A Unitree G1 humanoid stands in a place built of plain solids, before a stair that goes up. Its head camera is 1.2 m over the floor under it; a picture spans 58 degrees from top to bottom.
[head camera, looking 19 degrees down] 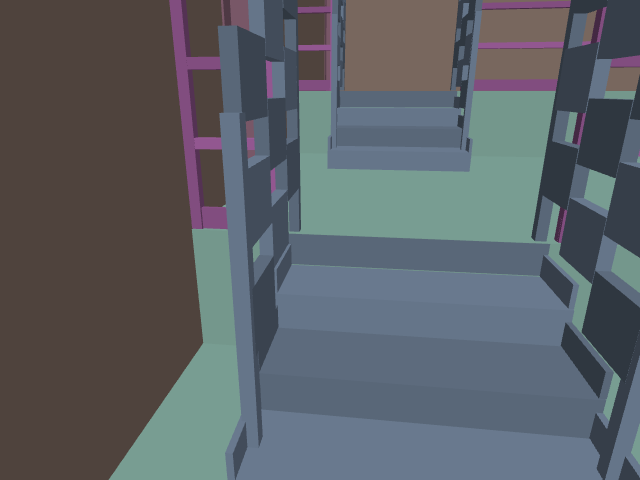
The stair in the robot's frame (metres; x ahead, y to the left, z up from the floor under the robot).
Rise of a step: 0.15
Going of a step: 0.30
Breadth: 1.12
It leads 7 degrees to the right of straight ahead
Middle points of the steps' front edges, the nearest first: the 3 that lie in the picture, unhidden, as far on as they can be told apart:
1.17 -0.33 0.30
1.46 -0.37 0.45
1.76 -0.40 0.60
